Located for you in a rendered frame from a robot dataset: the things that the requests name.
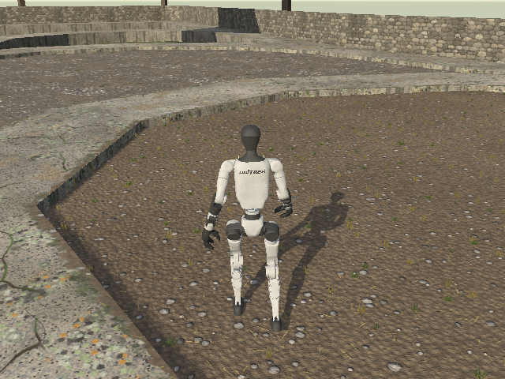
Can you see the right robot shin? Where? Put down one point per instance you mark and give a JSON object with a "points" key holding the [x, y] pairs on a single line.
{"points": [[274, 293]]}

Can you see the robot shin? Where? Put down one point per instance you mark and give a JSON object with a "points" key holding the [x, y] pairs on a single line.
{"points": [[236, 279], [274, 293]]}

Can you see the robot left hand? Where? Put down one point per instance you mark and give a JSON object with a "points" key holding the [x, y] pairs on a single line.
{"points": [[206, 238]]}

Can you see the left robot shin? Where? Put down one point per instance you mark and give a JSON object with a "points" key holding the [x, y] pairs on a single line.
{"points": [[236, 279]]}

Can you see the left robot upper arm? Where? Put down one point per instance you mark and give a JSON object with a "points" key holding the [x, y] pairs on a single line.
{"points": [[223, 179]]}

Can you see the right robot forearm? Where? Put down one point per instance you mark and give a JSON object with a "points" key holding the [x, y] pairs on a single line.
{"points": [[287, 203]]}

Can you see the robot right hand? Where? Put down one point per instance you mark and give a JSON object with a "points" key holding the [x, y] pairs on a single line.
{"points": [[287, 213]]}

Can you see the right robot upper arm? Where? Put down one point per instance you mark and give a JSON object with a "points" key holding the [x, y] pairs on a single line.
{"points": [[280, 178]]}

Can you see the left robot forearm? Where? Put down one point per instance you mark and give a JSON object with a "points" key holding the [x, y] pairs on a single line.
{"points": [[213, 214]]}

